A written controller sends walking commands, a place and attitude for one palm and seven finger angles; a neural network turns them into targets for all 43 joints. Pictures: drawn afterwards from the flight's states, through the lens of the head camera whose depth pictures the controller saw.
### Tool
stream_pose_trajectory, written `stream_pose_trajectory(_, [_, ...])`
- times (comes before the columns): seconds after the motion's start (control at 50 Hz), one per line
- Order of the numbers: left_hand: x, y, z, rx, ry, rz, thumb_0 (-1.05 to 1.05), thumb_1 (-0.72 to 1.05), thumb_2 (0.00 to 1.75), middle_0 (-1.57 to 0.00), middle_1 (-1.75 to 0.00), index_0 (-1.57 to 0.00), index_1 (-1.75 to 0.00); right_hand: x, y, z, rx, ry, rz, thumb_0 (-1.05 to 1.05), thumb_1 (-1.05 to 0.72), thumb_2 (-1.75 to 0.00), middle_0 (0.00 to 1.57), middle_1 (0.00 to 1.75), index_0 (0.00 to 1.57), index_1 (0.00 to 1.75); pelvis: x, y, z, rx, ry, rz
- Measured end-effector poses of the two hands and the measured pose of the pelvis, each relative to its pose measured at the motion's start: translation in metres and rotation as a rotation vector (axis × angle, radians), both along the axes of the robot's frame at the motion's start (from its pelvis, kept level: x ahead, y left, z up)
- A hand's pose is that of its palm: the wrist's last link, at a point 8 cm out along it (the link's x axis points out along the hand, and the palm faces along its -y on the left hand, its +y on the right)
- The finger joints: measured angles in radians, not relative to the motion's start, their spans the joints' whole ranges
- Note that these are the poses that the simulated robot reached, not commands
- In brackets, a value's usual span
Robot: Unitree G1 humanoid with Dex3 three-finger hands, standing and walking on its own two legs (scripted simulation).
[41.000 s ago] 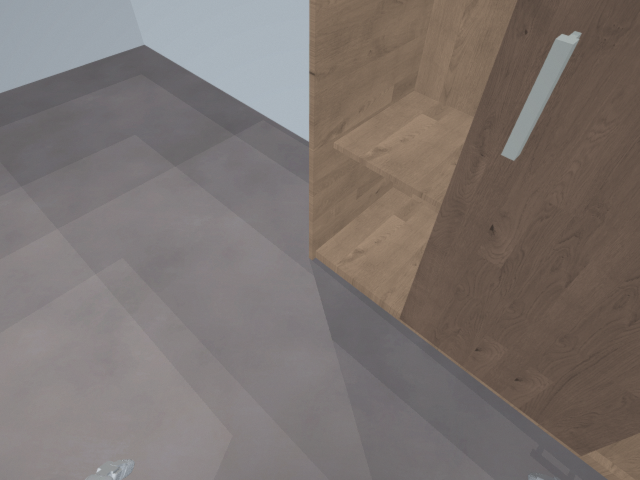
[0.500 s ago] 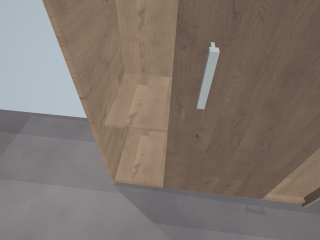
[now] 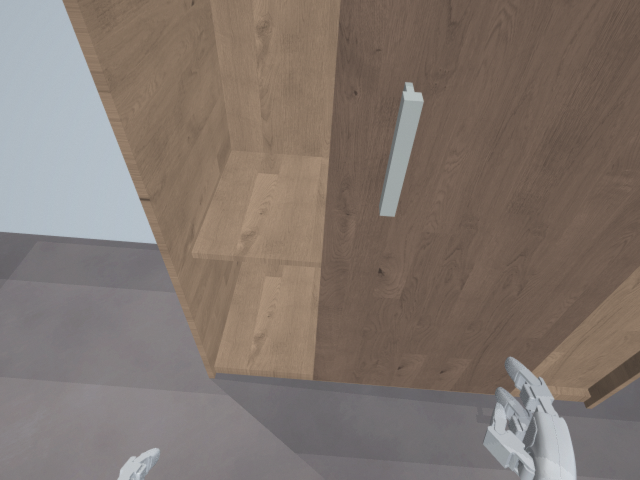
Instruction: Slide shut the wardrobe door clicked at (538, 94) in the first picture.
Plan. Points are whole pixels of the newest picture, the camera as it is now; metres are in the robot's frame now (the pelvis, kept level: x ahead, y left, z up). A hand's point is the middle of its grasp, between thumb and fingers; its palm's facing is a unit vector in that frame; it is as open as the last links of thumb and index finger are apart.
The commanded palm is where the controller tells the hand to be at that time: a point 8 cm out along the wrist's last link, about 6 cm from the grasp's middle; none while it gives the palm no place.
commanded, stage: raise the hand with hooked fingers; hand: right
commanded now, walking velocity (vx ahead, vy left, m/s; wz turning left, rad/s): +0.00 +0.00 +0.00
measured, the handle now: (397, 153) +0.53 -0.06 +0.16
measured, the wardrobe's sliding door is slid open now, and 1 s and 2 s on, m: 0.32 0.32 0.32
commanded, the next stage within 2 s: move the hooked fingers beside the handle in 1.92 s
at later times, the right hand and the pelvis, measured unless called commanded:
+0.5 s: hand (507, 420) +0.20 -0.18 +0.04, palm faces -0.05 +0.99 -0.11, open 10.2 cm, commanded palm +0.16 -0.26 +0.04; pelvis -0.01 +0.03 -0.05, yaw -2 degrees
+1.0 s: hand (590, 363) +0.24 -0.25 +0.12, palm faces +0.05 +0.99 -0.09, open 13.1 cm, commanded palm +0.20 -0.30 +0.12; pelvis +0.00 +0.00 -0.01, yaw -1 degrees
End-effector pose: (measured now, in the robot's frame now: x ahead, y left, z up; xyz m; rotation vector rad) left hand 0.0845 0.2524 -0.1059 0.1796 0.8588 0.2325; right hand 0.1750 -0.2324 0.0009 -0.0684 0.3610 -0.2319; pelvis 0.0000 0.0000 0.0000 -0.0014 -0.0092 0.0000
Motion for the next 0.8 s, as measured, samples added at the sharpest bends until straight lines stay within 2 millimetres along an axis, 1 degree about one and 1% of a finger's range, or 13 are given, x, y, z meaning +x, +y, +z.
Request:
stream_pose_trajectory(0.06, [0.036,0.002,0.010,-0.006,-0.151,-0.031,0.01,0.90,0.90,-0.20,-0.30,-0.20,-0.30,0.031,0.008,0.036,0.006,-0.287,0.095,0.01,-0.81,-0.85,0.20,0.37,0.20,0.36,-0.004,0.005,-0.010,-0.002,0.054,0.007])
stream_pose_trajectory(0.12, [0.066,0.005,0.018,-0.004,-0.256,-0.076,0.01,0.90,0.90,-0.20,-0.30,-0.20,-0.30,0.031,0.014,0.032,0.011,-0.414,0.224,0.00,-0.75,-0.83,0.21,0.40,0.21,0.40,-0.009,0.013,-0.025,-0.005,0.109,0.019])
stream_pose_trajectory(0.18, [0.090,0.010,0.024,0.017,-0.314,-0.124,0.01,0.90,0.90,-0.20,-0.30,-0.20,-0.30,0.009,0.011,-0.001,0.046,-0.315,0.283,0.00,-0.68,-0.80,0.21,0.44,0.21,0.44,-0.010,0.021,-0.037,-0.002,0.133,0.017])
stream_pose_trajectory(0.24, [0.108,0.013,0.028,0.048,-0.343,-0.162,0.01,0.90,0.90,-0.20,-0.30,-0.20,-0.30,-0.024,0.000,-0.024,0.089,-0.183,0.213,0.00,-0.61,-0.77,0.22,0.49,0.22,0.48,-0.008,0.025,-0.044,0.012,0.145,0.003])
stream_pose_trajectory(0.28, [0.117,0.013,0.028,0.063,-0.350,-0.186,0.01,0.90,0.90,-0.20,-0.30,-0.20,-0.30,-0.043,-0.010,-0.022,0.071,-0.172,0.132,0.01,-0.57,-0.75,0.22,0.52,0.23,0.51,-0.005,0.027,-0.046,0.024,0.146,-0.010])
stream_pose_trajectory(0.32, [0.122,0.010,0.025,0.072,-0.347,-0.212,0.01,0.90,0.90,-0.20,-0.30,-0.20,-0.30,-0.052,-0.017,-0.006,0.020,-0.235,0.073,0.01,-0.52,-0.73,0.23,0.55,0.23,0.54,-0.004,0.029,-0.048,0.037,0.144,-0.026])
stream_pose_trajectory(0.38, [0.123,0.003,0.013,0.062,-0.326,-0.248,0.01,0.90,0.90,-0.20,-0.30,-0.20,-0.30,-0.046,-0.021,0.023,-0.054,-0.395,0.072,0.01,-0.45,-0.70,0.23,0.59,0.23,0.59,-0.005,0.031,-0.051,0.053,0.140,-0.047])
stream_pose_trajectory(0.44, [0.114,-0.005,-0.001,0.027,-0.293,-0.246,0.01,0.90,0.90,-0.20,-0.30,-0.20,-0.30,-0.020,-0.014,0.040,-0.070,-0.479,0.178,0.01,-0.38,-0.67,0.23,0.63,0.23,0.63,-0.009,0.032,-0.052,0.061,0.136,-0.052])
stream_pose_trajectory(0.5, [0.097,-0.008,-0.007,-0.014,-0.257,-0.197,0.01,0.90,0.90,-0.20,-0.30,-0.20,-0.30,0.011,-0.007,0.044,-0.039,-0.406,0.311,0.01,-0.31,-0.64,0.24,0.68,0.24,0.68,-0.009,0.032,-0.047,0.054,0.135,-0.039])
stream_pose_trajectory(0.56, [0.078,-0.006,-0.005,-0.040,-0.231,-0.122,0.01,0.90,0.90,-0.20,-0.30,-0.20,-0.30,0.029,-0.010,0.044,0.010,-0.288,0.347,0.01,-0.24,-0.61,0.24,0.72,0.25,0.72,-0.005,0.031,-0.038,0.038,0.131,-0.015])
stream_pose_trajectory(0.68, [0.051,0.008,0.005,-0.011,-0.191,-0.042,0.01,0.90,0.90,-0.20,-0.30,-0.20,-0.30,0.027,-0.040,0.070,0.005,-0.333,0.179,0.00,-0.10,-0.55,0.26,0.82,0.26,0.81,0.005,0.025,-0.025,0.025,0.114,0.008])
stream_pose_trajectory(0.74, [0.047,0.014,0.008,0.022,-0.176,-0.062,0.01,0.90,0.90,-0.20,-0.30,-0.20,-0.30,0.022,-0.049,0.080,-0.024,-0.380,0.147,0.00,-0.03,-0.52,0.26,0.86,0.26,0.86,0.005,0.020,-0.022,0.031,0.101,-0.002])
stream_pose_trajectory(0.8, [0.049,0.015,0.012,0.046,-0.184,-0.082,0.01,0.90,0.90,-0.20,-0.30,-0.20,-0.30,0.022,-0.048,0.080,-0.023,-0.374,0.186,0.00,0.04,-0.49,0.26,0.90,0.26,0.90,0.002,0.014,-0.020,0.037,0.090,-0.010])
